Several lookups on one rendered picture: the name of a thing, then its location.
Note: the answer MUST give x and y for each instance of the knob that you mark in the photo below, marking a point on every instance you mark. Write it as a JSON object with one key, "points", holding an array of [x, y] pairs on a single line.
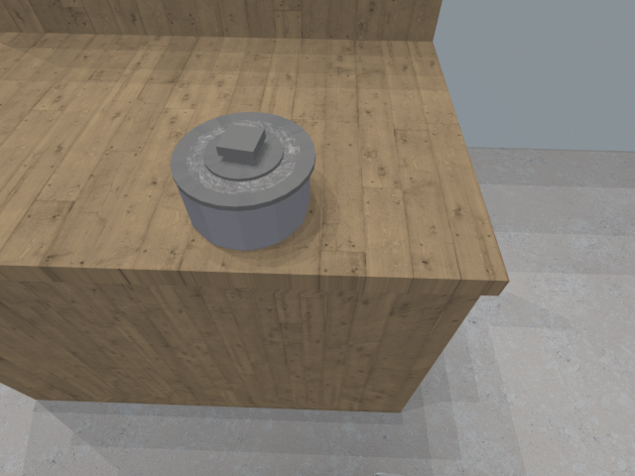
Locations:
{"points": [[241, 142]]}

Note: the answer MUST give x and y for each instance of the table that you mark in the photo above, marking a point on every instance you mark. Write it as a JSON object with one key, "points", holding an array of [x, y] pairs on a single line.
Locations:
{"points": [[107, 292]]}

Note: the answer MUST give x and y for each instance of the lid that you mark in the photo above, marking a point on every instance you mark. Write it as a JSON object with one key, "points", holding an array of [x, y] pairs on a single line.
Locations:
{"points": [[283, 165]]}

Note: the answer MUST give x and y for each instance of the pot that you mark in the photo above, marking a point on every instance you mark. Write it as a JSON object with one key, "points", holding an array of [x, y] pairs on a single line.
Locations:
{"points": [[250, 229]]}

